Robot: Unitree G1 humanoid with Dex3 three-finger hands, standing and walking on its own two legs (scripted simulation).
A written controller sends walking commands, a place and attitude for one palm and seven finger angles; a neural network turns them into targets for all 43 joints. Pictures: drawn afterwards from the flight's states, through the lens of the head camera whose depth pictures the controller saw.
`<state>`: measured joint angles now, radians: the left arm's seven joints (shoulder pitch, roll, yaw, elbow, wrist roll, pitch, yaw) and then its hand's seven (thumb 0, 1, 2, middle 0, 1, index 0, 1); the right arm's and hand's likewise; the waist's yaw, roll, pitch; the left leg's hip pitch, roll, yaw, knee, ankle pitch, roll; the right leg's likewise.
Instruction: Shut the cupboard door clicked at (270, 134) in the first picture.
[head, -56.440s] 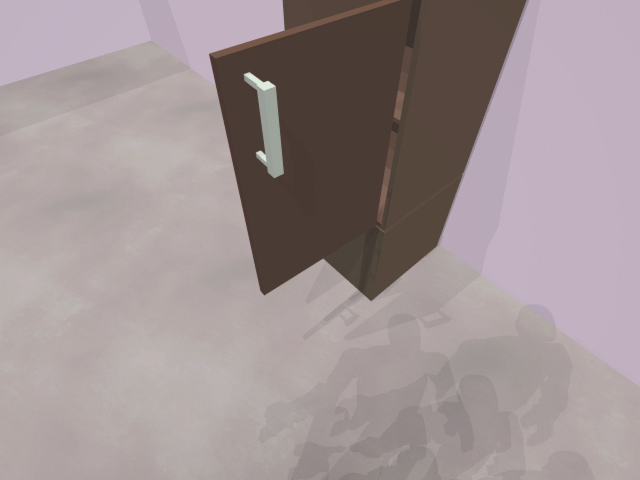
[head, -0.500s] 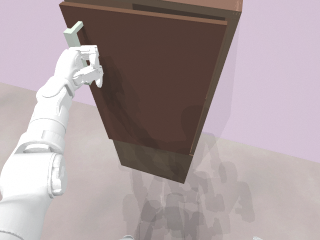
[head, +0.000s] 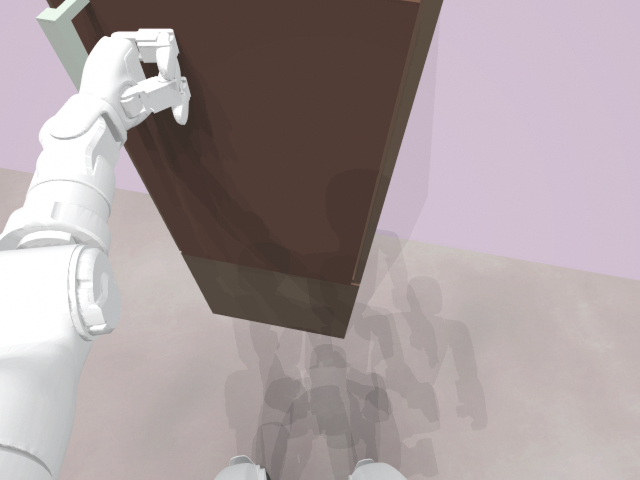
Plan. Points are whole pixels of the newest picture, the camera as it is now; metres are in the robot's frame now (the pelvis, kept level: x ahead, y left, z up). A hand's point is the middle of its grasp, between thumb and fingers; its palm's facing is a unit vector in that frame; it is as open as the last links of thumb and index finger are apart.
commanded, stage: push the door shut along its arc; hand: left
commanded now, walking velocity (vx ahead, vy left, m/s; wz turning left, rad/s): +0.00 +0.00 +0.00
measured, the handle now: (98, 73) +0.57 +0.19 +0.17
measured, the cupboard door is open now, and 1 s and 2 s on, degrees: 0 0 0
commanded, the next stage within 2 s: pull the fist back off the door in 0.20 s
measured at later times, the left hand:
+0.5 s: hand (176, 85) +0.53 +0.10 +0.18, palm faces +0.09 -0.99 +0.04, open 2.8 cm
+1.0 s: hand (200, 113) +0.49 +0.07 +0.17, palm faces +0.05 -1.00 +0.02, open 3.1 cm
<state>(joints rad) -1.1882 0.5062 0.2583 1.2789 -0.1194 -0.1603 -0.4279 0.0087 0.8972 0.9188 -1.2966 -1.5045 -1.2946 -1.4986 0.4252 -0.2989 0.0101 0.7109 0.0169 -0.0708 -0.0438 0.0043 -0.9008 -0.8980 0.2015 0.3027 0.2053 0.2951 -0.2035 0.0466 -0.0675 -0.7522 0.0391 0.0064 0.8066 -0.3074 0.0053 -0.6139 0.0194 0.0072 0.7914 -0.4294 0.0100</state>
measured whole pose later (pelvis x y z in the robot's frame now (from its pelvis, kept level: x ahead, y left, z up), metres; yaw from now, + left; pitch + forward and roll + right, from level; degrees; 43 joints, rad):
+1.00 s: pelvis +0.00 -0.01 +0.01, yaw -1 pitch +10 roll -1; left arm -0.88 0.21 0.27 0.96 -0.07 -0.19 0.09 0.02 0.91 0.90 -1.30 -1.50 -1.30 -1.50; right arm 0.47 -0.27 -0.02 0.69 0.01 -0.07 0.03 0.01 -0.90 -0.90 0.20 0.30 0.20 0.29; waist -0.14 0.06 -0.09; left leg -0.60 0.05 0.03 0.72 -0.29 -0.01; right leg -0.48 0.03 0.03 0.71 -0.40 0.00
